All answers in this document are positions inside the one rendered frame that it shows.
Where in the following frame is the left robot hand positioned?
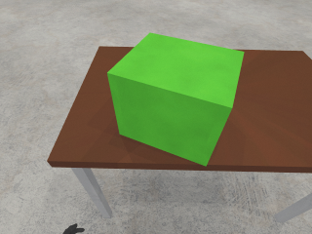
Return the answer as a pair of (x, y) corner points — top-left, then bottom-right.
(62, 223), (85, 234)

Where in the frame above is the table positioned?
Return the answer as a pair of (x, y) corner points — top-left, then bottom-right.
(47, 46), (312, 223)

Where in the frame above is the carton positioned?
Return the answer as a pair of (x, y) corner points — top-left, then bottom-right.
(107, 32), (244, 167)

